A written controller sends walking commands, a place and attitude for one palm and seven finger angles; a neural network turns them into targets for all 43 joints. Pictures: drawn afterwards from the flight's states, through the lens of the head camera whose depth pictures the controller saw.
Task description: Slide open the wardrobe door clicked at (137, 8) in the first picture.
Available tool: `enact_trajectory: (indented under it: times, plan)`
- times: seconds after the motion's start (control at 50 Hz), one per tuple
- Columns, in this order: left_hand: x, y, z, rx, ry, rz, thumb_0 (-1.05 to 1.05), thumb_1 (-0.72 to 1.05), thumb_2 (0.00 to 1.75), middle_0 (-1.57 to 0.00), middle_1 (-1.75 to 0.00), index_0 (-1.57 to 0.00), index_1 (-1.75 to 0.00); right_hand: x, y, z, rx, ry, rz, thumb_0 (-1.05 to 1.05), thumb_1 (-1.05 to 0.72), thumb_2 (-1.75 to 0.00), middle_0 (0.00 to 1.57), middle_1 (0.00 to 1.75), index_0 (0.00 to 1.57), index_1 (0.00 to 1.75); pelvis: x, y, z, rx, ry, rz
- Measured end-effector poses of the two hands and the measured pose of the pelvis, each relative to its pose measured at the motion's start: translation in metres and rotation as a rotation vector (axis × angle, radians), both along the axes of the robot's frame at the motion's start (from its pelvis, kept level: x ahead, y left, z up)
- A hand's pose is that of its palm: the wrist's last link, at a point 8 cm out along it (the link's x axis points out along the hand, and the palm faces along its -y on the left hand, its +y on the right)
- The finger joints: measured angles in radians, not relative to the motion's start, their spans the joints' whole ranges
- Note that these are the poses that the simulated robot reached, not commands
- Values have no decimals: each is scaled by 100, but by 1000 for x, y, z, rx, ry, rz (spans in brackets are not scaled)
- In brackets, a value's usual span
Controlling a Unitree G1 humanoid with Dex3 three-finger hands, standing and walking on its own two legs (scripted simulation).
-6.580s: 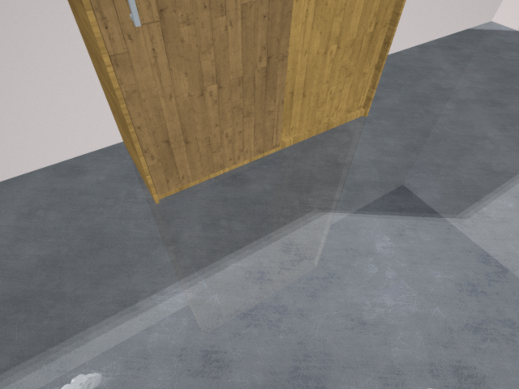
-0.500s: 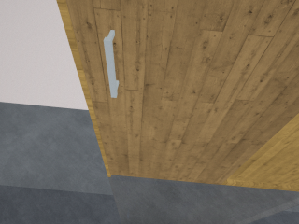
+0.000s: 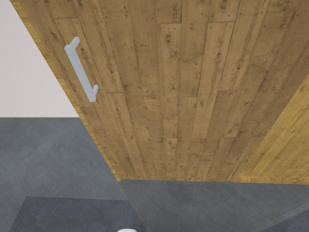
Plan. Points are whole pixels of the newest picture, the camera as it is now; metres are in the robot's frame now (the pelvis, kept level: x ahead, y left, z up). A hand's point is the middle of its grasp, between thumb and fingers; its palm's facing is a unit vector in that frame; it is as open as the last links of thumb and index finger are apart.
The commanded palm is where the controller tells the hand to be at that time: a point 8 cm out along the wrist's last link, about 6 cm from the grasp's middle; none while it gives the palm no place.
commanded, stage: come to a stop and stand still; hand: left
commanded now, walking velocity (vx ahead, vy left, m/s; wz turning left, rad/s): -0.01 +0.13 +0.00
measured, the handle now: (84, 72) +0.49 +0.23 +0.16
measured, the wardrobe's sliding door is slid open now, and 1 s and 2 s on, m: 0.00 0.00 0.00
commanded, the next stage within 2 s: look again from close up in 0.84 s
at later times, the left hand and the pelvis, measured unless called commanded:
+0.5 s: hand out of the picture -0.03 +0.23 -0.18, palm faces +0.05 -0.98 -0.21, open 7.4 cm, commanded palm none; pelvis -0.03 +0.05 -0.01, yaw +0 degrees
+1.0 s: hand out of the picture +0.00 +0.24 -0.17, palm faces -0.01 -0.97 -0.24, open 7.4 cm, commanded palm none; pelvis -0.03 +0.06 -0.01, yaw -1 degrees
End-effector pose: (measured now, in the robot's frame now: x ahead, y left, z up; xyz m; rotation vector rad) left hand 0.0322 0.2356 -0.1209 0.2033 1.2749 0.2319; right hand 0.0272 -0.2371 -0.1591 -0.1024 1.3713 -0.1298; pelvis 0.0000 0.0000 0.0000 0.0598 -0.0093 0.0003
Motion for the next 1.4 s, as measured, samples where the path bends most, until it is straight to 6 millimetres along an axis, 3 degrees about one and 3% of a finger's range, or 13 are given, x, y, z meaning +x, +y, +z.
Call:
enact_trajectory:
  times: [0.16,0.24,0.34,0.6,0.76,0.92,1.08,1.4]
  plan:
    - [-37,19,-5,-4,41,39,0,90,90,-21,-30,-20,-30,3,6,8,-34,-22,49,1,-91,-89,19,30,20,30,-18,13,0,-2,9,8]
    - [-57,38,-21,-30,83,56,0,90,90,-21,-30,-20,-30,8,22,11,-66,-88,61,1,-91,-89,19,30,20,30,-26,29,-8,-36,11,6]
    - [-68,52,-33,-59,115,62,0,90,90,-20,-30,-20,-30,-5,48,16,-71,-85,69,1,-91,-89,19,30,20,30,-31,42,-9,-43,0,10]
    - [-63,34,-29,-96,125,-7,0,91,90,-20,-30,-20,-30,-33,59,9,-48,-36,9,1,-93,-89,20,30,20,30,-32,49,-4,-50,-8,-10]
    - [-54,43,-31,-73,78,-49,0,91,90,-20,-30,-20,-30,-57,67,5,-32,-27,5,1,-92,-89,19,30,20,30,-35,54,-9,-62,-4,-6]
    - [-41,54,-22,-43,43,-61,0,91,90,-20,-30,-20,-30,-68,84,-3,15,-14,10,1,-91,-89,19,30,20,30,-33,58,-10,-51,-15,-10]
    - [-36,52,-19,-38,42,-60,0,90,90,-20,-30,-20,-30,-68,83,-3,24,0,13,1,-91,-89,20,30,20,30,-30,56,-8,-44,-17,-13]
    - [-44,35,-24,-65,68,-39,0,91,90,-20,-30,-20,-30,-47,54,4,-31,-14,33,1,-91,-89,19,30,20,30,-28,42,-6,-45,-21,-7]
